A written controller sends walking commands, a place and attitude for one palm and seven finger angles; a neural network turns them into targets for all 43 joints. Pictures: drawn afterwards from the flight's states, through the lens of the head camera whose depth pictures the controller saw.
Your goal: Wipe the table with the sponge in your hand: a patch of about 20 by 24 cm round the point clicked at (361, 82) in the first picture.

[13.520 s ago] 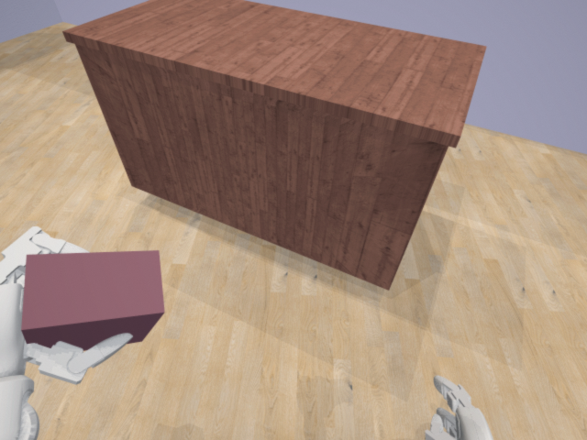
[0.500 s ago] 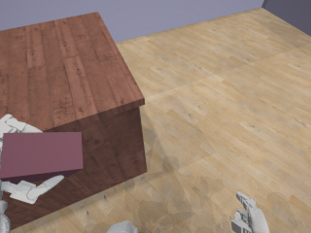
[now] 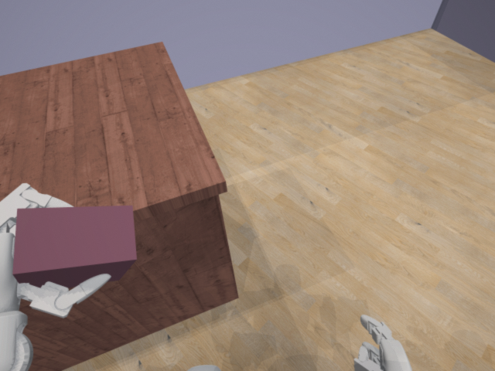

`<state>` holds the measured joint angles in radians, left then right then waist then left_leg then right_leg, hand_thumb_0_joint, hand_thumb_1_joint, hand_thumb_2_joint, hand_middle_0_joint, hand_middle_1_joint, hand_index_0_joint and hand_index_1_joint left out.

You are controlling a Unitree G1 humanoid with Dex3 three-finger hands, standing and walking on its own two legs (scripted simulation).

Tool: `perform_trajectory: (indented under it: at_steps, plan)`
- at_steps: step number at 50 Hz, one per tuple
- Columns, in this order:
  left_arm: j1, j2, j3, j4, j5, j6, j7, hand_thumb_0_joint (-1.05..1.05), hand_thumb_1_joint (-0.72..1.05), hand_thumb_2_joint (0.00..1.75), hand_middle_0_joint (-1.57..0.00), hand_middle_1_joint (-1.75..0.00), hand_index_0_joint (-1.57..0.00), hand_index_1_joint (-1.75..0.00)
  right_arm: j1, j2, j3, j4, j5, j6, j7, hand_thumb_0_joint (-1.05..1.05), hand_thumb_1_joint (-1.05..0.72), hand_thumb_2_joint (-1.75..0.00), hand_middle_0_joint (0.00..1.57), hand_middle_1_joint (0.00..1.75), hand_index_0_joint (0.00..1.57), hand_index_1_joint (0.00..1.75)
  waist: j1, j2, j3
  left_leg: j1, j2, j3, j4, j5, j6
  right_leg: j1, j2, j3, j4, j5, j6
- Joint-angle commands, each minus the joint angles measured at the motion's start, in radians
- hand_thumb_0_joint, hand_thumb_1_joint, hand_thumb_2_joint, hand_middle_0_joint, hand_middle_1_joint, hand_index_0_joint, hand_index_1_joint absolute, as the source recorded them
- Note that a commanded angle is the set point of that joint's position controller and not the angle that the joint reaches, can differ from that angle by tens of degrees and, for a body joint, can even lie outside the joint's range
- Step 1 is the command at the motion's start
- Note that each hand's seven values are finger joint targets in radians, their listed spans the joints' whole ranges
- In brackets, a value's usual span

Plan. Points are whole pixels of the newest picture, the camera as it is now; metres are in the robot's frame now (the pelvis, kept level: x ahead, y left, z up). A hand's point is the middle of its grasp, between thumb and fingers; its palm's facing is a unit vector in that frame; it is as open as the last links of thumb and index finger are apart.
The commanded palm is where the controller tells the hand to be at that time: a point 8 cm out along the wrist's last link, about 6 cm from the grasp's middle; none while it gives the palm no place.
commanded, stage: come to a stop and stand still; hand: left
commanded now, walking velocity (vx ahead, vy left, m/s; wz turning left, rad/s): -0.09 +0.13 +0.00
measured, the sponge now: (93, 249) +0.23 +0.21 +0.15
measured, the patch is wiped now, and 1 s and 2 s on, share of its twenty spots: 0.00 0.00 0.00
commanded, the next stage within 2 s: look again from close up in 1.36 s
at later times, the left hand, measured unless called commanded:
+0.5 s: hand (11, 261) +0.20 +0.28 +0.16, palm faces +0.30 -0.89 -0.35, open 10.5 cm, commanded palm +0.14 +0.34 +0.19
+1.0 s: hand out of the picture +0.19 +0.31 +0.17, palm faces +0.41 -0.86 -0.32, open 10.5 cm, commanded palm +0.13 +0.34 +0.19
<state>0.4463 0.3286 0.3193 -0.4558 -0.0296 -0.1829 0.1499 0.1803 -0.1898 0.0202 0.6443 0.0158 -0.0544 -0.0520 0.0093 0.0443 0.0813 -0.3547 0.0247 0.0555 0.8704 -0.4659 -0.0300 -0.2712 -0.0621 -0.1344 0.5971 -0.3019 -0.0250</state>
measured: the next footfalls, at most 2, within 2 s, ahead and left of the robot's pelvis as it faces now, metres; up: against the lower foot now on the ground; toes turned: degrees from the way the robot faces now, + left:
left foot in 0.18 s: +0.05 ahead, +0.14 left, +0.00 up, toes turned +3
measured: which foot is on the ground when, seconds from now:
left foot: up 0.00-0.16, down 0.18-1.00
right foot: down 0.00-1.00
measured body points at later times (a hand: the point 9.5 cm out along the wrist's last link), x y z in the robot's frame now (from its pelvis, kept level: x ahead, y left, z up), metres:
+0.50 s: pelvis -0.03 +0.06 +0.00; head -0.01 +0.09 +0.45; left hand +0.18 +0.33 +0.18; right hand +0.13 -0.16 -0.07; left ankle +0.01 +0.13 -0.73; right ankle -0.01 -0.08 -0.73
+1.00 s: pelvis -0.03 +0.06 +0.01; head -0.03 +0.09 +0.46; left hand +0.17 +0.36 +0.18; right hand +0.16 -0.15 -0.05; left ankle +0.01 +0.13 -0.73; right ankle -0.01 -0.08 -0.73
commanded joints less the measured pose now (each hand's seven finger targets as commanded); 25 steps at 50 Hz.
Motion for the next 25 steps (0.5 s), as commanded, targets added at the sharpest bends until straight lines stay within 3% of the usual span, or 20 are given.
perform_trajectory:
  at_steps: [1,4,6,7,8,9,10,11,12,13,14,15,16,17,18,19,21,23,24,25]
  plan:
    - [-0.007,0.237,0.198,-0.238,0.005,-0.077,0.035,0.00,0.10,1.30,-1.20,-1.60,-1.20,-1.60,-0.115,-0.072,-0.028,-0.186,-0.010,-0.043,-0.013,0.00,-0.90,-0.90,0.20,0.30,0.20,0.30,0.001,-0.201,-0.206,-0.062,0.007,-0.018,-0.018,-0.011,-0.002,0.222,-0.278,0.218,-0.156,0.806,-0.104]
    - [0.031,0.227,0.197,-0.295,0.004,-0.082,0.042,0.00,0.10,1.30,-1.20,-1.60,-1.20,-1.60,-0.099,-0.082,-0.040,-0.200,-0.016,-0.026,-0.015,0.00,-0.90,-0.90,0.20,0.30,0.20,0.30,-0.001,-0.169,-0.227,-0.001,-0.002,0.010,-0.196,0.079,-0.001,0.226,-0.258,0.182,-0.144,0.708,-0.093]
    - [0.067,0.214,0.192,-0.300,0.003,-0.077,0.044,0.00,0.10,1.30,-1.20,-1.60,-1.20,-1.60,-0.072,-0.088,-0.052,-0.207,-0.017,-0.017,-0.016,0.00,-0.90,-0.90,0.20,0.30,0.20,0.30,-0.013,-0.147,-0.236,0.102,-0.016,0.024,-0.366,0.233,0.000,0.181,-0.208,0.165,-0.102,0.592,-0.054]
    - [0.055,0.211,0.183,-0.328,0.000,-0.075,0.045,0.00,0.10,1.30,-1.20,-1.60,-1.20,-1.60,-0.061,-0.099,-0.063,-0.213,-0.015,-0.014,-0.018,0.00,-0.90,-0.90,0.20,0.30,0.20,0.30,-0.021,-0.100,-0.242,0.164,0.009,0.019,-0.443,0.350,0.004,0.158,-0.178,0.152,-0.063,0.517,-0.029]
    - [0.040,0.214,0.179,-0.350,-0.003,-0.079,0.045,0.00,0.10,1.30,-1.20,-1.60,-1.20,-1.60,-0.061,-0.119,-0.072,-0.222,-0.011,-0.019,-0.021,0.00,-0.90,-0.90,0.20,0.30,0.20,0.30,-0.013,-0.011,-0.243,0.185,0.101,-0.056,-0.479,0.507,0.033,0.118,-0.116,0.125,-0.016,0.371,0.006]
    - [0.038,0.218,0.175,-0.355,-0.004,-0.085,0.042,0.00,0.10,1.30,-1.20,-1.60,-1.20,-1.60,-0.056,-0.139,-0.082,-0.235,-0.004,-0.026,-0.024,0.00,-0.90,-0.90,0.20,0.30,0.20,0.30,-0.003,0.109,-0.224,0.204,0.210,-0.166,-0.488,0.640,0.073,0.036,-0.046,0.087,0.042,0.107,0.037]
    - [0.088,0.211,0.182,-0.298,-0.002,-0.091,0.037,0.00,0.10,1.30,-1.20,-1.60,-1.20,-1.60,-0.041,-0.123,-0.071,-0.233,-0.012,-0.035,-0.022,0.00,-0.90,-0.90,0.20,0.30,0.20,0.30,0.000,0.188,-0.201,0.223,0.271,-0.233,-0.518,0.829,0.125,-0.052,0.009,0.063,0.139,-0.120,0.052]
    - [-0.882,0.928,0.728,-0.323,0.088,-0.181,0.022,0.00,0.10,1.30,-1.20,-1.60,-1.20,-1.60,0.106,-0.151,-0.129,-0.145,-0.083,-0.139,0.003,0.00,-0.90,-0.90,0.20,0.30,0.20,0.30,0.076,-0.014,-0.121,-0.137,0.233,-0.040,-0.258,0.534,0.125,0.051,-0.124,0.221,-0.053,0.052,0.001]
    - [-0.340,0.357,0.291,0.149,0.015,-0.116,-0.029,0.00,0.10,1.30,-1.20,-1.60,-1.20,-1.60,0.050,-0.060,-0.063,-0.172,-0.027,-0.134,0.025,0.00,-0.90,-0.90,0.20,0.30,0.20,0.30,0.007,-0.092,-0.173,-0.004,-0.008,-0.029,-0.119,0.353,0.027,0.021,-0.150,0.349,-0.166,0.330,-0.106]
    - [-0.396,0.350,0.259,0.013,0.014,-0.148,-0.044,0.00,0.10,1.30,-1.20,-1.60,-1.20,-1.60,0.066,-0.100,-0.067,-0.212,-0.014,-0.160,0.028,0.00,-0.90,-0.90,0.20,0.30,0.20,0.30,0.029,-0.129,-0.177,0.023,-0.027,0.010,-0.129,0.235,0.007,0.078,-0.203,0.433,-0.205,0.665,-0.120]
    - [-0.352,0.217,0.156,0.033,-0.015,-0.165,-0.044,0.00,0.10,1.30,-1.20,-1.60,-1.20,-1.60,0.036,-0.091,-0.062,-0.202,0.010,-0.174,0.039,0.00,-0.90,-0.90,0.20,0.30,0.20,0.30,0.004,-0.126,-0.239,0.065,-0.032,-0.019,-0.235,0.174,0.014,0.150,-0.222,0.360,-0.173,0.646,-0.123]
    - [-0.273,0.205,0.128,-0.065,-0.021,-0.159,-0.033,0.00,0.10,1.30,-1.20,-1.60,-1.20,-1.60,0.029,-0.128,-0.076,-0.201,0.014,-0.170,0.047,0.00,-0.90,-0.90,0.20,0.30,0.20,0.30,-0.006,-0.104,-0.247,0.140,-0.015,-0.015,-0.356,0.229,0.022,0.142,-0.182,0.298,-0.152,0.445,-0.084]
    - [-0.226,0.190,0.102,-0.163,-0.020,-0.161,-0.030,0.00,0.10,1.30,-1.20,-1.60,-1.20,-1.60,0.009,-0.142,-0.082,-0.202,0.007,-0.170,0.053,0.00,-0.90,-0.90,0.20,0.30,0.20,0.30,0.004,-0.048,-0.237,0.172,-0.008,-0.022,-0.401,0.345,0.029,0.126,-0.111,0.228,-0.138,0.285,-0.049]
    - [-0.143,0.176,0.086,-0.196,-0.015,-0.159,-0.032,0.00,0.10,1.30,-1.20,-1.60,-1.20,-1.60,-0.016,-0.143,-0.078,-0.207,0.001,-0.170,0.058,0.00,-0.90,-0.90,0.20,0.30,0.20,0.30,0.016,0.087,-0.214,0.189,0.046,-0.077,-0.454,0.425,0.049,0.077,-0.046,0.170,-0.090,0.186,-0.016]
    - [-0.126,0.153,0.059,-0.255,-0.011,-0.159,-0.037,0.00,0.10,1.30,-1.20,-1.60,-1.20,-1.60,-0.036,-0.145,-0.069,-0.226,-0.002,-0.171,0.068,0.00,-0.90,-0.90,0.20,0.30,0.20,0.30,0.022,0.183,-0.187,0.131,0.108,-0.153,-0.527,0.426,0.068,0.072,0.006,0.113,-0.021,0.091,0.005]
    - [-0.121,0.178,0.083,-0.266,-0.004,-0.157,-0.034,0.00,0.10,1.30,-1.20,-1.60,-1.20,-1.60,-0.060,-0.142,-0.064,-0.236,-0.003,-0.173,0.072,0.00,-0.90,-0.90,0.20,0.30,0.20,0.30,0.033,0.245,-0.146,0.083,0.145,-0.183,-0.582,0.381,0.079,0.060,0.026,0.084,0.039,0.011,0.011]
    - [-0.124,0.215,0.138,-0.260,-0.002,-0.158,-0.025,0.00,0.10,1.30,-1.20,-1.60,-1.20,-1.60,-0.049,-0.133,-0.056,-0.240,-0.005,-0.175,0.069,0.00,-0.90,-0.90,0.20,0.30,0.20,0.30,0.032,0.133,-0.135,0.019,0.159,-0.179,-0.605,0.250,0.088,0.087,0.033,0.082,0.032,-0.016,0.009]
    - [-0.127,0.259,0.204,-0.249,-0.006,-0.156,-0.017,0.00,0.10,1.30,-1.20,-1.60,-1.20,-1.60,-0.047,-0.128,-0.047,-0.241,-0.009,-0.172,0.059,0.00,-0.90,-0.90,0.20,0.30,0.20,0.30,0.028,0.045,-0.165,0.024,0.139,-0.147,-0.559,0.242,0.082,0.133,0.026,0.093,-0.061,0.046,0.006]
    - [-0.155,0.306,0.251,-0.256,-0.007,-0.155,-0.011,0.00,0.10,1.30,-1.20,-1.60,-1.20,-1.60,-0.051,-0.128,-0.043,-0.238,-0.015,-0.165,0.051,0.00,-0.90,-0.90,0.20,0.30,0.20,0.30,0.025,0.061,-0.171,0.023,0.123,-0.136,-0.556,0.225,0.071,0.153,0.021,0.102,-0.092,0.063,0.003]
    - [-0.184,0.281,0.235,-0.245,-0.011,-0.158,-0.014,0.00,0.10,1.30,-1.20,-1.60,-1.20,-1.60,-0.054,-0.119,-0.035,-0.236,-0.020,-0.162,0.047,0.00,-0.90,-0.90,0.20,0.30,0.20,0.30,0.018,0.075,-0.171,0.025,0.115,-0.138,-0.558,0.199,0.062,0.158,0.016,0.110,-0.121,0.070,-0.002]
